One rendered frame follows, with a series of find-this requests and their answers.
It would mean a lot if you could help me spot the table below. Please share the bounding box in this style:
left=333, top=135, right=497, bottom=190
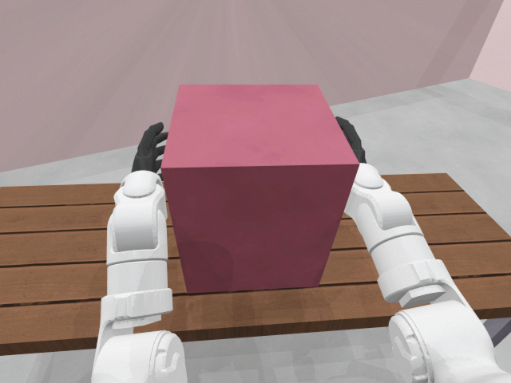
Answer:
left=0, top=173, right=511, bottom=356

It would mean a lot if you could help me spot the left robot hand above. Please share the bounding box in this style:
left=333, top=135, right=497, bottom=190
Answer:
left=131, top=122, right=168, bottom=181

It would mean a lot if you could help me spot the left robot forearm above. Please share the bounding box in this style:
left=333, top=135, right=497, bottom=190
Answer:
left=91, top=171, right=173, bottom=383

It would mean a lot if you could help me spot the right robot forearm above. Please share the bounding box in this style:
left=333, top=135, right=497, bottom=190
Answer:
left=344, top=163, right=497, bottom=363

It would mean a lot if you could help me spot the robot left upper arm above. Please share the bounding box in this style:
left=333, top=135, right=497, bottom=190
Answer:
left=93, top=330, right=188, bottom=383

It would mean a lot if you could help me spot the carton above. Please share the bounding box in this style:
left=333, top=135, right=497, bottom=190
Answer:
left=160, top=85, right=360, bottom=294

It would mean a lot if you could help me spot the robot right upper arm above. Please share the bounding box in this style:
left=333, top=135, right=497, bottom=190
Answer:
left=389, top=300, right=511, bottom=383

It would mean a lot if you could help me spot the right robot hand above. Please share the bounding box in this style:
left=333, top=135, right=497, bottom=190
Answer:
left=335, top=116, right=366, bottom=164

